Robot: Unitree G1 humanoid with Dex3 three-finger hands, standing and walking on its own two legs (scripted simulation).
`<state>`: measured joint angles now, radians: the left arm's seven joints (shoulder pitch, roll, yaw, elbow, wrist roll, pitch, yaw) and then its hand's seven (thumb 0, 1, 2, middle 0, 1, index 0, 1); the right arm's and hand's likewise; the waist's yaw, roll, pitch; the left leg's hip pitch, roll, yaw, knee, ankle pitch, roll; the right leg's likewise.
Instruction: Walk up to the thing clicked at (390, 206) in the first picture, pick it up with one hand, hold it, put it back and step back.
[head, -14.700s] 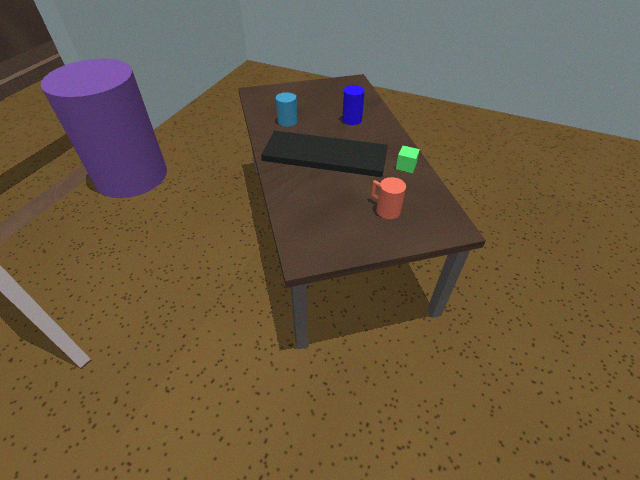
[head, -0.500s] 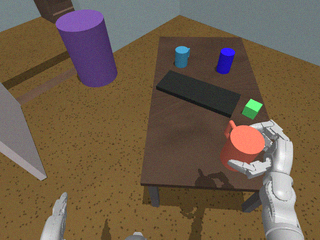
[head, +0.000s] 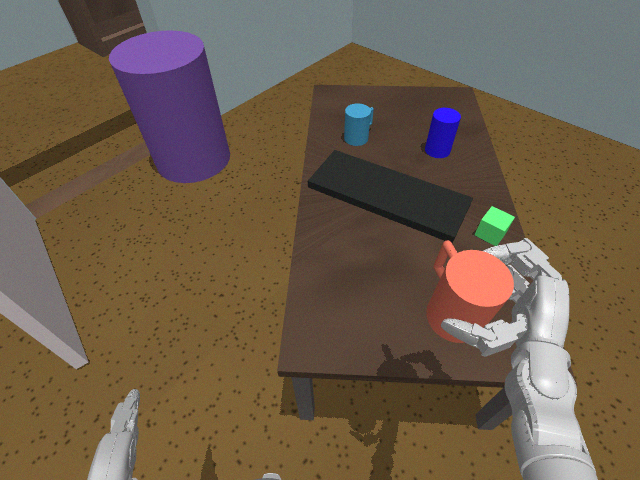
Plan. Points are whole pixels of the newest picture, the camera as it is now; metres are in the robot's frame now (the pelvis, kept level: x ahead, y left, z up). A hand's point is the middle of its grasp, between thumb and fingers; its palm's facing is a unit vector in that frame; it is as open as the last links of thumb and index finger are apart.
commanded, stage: hold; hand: right
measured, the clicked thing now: (459, 286) +0.36 -0.14 +0.05
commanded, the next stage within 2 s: none
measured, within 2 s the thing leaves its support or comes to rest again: neither
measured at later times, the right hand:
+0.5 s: hand (493, 293) +0.35 -0.18 +0.05, palm faces +0.24 +0.97 +0.00, open 11.0 cm
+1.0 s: hand (493, 296) +0.35 -0.18 +0.06, palm faces +0.23 +0.97 +0.00, open 11.0 cm
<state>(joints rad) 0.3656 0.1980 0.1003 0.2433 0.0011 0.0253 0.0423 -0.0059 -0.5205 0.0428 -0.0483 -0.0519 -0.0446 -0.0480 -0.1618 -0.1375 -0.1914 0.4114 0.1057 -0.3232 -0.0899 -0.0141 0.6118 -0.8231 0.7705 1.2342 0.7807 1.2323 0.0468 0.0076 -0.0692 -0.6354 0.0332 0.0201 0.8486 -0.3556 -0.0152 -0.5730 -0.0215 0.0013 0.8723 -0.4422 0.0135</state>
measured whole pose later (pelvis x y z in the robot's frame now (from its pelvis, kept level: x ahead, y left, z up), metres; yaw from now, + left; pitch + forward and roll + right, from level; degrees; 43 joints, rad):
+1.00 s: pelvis +0.01 +0.00 +0.01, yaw +0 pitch +7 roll +0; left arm 0.35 0.20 0.11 0.30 0.00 0.02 0.04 -0.01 -0.52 0.04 -0.05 -0.06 -0.05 -0.05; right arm -0.13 -0.14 -0.19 0.41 0.11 -0.34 -0.08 -0.01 0.61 -0.82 0.78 1.22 0.79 1.22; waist 0.04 0.01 -0.06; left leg -0.59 0.03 0.01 0.81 -0.35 -0.02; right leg -0.53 -0.02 -0.01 0.83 -0.43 0.01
